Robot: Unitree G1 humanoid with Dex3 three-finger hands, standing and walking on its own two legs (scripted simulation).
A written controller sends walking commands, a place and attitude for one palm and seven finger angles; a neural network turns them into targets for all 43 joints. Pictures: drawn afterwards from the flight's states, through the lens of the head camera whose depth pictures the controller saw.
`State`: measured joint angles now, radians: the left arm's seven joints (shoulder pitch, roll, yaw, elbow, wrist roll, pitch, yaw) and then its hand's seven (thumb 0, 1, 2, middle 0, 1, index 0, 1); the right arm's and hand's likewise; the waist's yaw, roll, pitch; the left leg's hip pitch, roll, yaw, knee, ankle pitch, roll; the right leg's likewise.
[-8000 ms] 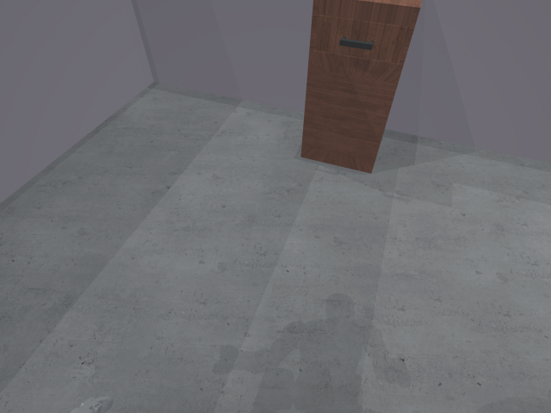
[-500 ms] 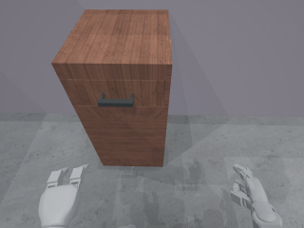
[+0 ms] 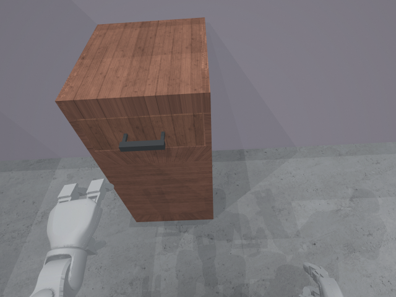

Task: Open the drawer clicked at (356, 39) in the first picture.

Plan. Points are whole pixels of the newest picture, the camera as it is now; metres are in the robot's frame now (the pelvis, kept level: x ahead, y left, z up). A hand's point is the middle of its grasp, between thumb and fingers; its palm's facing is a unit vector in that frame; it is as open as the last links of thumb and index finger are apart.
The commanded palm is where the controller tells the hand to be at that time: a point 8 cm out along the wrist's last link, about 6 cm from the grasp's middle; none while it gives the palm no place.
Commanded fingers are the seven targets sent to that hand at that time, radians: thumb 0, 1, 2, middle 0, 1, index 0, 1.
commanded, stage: raise the hand with hooked fingers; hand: left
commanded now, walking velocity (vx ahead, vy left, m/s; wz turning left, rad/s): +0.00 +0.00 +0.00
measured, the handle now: (143, 140) +0.53 +0.23 -0.06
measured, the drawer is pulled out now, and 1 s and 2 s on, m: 0.00 0.00 0.00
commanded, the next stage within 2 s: move the hooked fingers above the handle in 0.94 s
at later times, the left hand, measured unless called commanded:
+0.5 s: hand (77, 182) +0.30 +0.27 +0.08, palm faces +0.06 -0.08 -1.00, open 13.8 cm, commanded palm +0.27 +0.27 +0.15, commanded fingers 0.00 -0.50 0.30 -0.30 -1.20 -0.30 -1.20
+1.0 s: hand (72, 178) +0.30 +0.28 +0.09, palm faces +0.07 -0.09 -0.99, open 13.8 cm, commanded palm +0.27 +0.28 +0.15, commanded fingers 0.00 -0.50 0.30 -0.30 -1.20 -0.30 -1.20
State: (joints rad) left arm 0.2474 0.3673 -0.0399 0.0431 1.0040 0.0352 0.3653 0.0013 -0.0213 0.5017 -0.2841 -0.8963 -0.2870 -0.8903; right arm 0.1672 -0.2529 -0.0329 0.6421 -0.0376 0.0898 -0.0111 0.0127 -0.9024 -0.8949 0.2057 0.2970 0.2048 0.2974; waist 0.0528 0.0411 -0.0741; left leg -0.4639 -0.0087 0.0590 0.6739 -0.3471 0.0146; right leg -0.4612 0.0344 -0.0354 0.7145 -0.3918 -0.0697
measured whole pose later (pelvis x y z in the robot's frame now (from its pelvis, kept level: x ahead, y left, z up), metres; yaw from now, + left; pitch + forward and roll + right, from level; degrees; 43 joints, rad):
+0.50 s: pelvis +0.00 +0.03 +0.02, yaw +1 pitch +2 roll +0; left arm -0.09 0.41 -0.13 0.12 0.98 0.18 0.14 0.00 -0.47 0.31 -0.32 -1.19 -0.32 -1.18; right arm 0.09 -0.22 0.02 0.61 0.01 0.12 -0.02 0.01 -0.90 -0.90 0.20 0.30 0.20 0.30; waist 0.08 0.06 -0.04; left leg -0.29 -0.04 0.05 0.53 -0.28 0.05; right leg -0.27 0.01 -0.04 0.55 -0.32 -0.03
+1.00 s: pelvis +0.00 +0.03 +0.02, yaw +1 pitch +3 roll +0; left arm -0.09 0.44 -0.09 0.11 0.95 0.11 0.15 0.00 -0.49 0.30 -0.32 -1.20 -0.32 -1.20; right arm 0.15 -0.25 -0.02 0.65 0.02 0.12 -0.01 0.01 -0.91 -0.90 0.20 0.30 0.20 0.30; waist 0.07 0.06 -0.02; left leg -0.30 -0.05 0.05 0.50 -0.27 0.06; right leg -0.28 0.00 -0.03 0.52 -0.30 -0.02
